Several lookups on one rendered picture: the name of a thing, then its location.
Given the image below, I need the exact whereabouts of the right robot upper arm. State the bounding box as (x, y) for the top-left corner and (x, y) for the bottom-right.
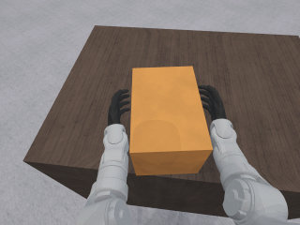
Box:
(222, 177), (300, 225)

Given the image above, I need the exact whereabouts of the left robot upper arm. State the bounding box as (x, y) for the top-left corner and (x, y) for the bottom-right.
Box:
(76, 197), (133, 225)

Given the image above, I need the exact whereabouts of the carton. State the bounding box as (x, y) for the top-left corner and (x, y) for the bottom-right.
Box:
(129, 66), (213, 176)

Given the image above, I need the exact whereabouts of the right robot hand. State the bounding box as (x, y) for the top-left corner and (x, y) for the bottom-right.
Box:
(198, 84), (227, 122)

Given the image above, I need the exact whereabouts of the right robot forearm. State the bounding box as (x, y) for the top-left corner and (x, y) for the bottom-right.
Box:
(210, 118), (289, 215)

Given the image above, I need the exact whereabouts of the pedestal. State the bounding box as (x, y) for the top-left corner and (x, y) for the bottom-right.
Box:
(23, 25), (300, 220)

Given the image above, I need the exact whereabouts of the left robot forearm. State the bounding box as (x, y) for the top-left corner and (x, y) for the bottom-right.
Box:
(76, 124), (129, 224)

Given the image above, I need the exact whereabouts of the left robot hand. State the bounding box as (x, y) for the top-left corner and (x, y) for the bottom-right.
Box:
(108, 89), (130, 126)

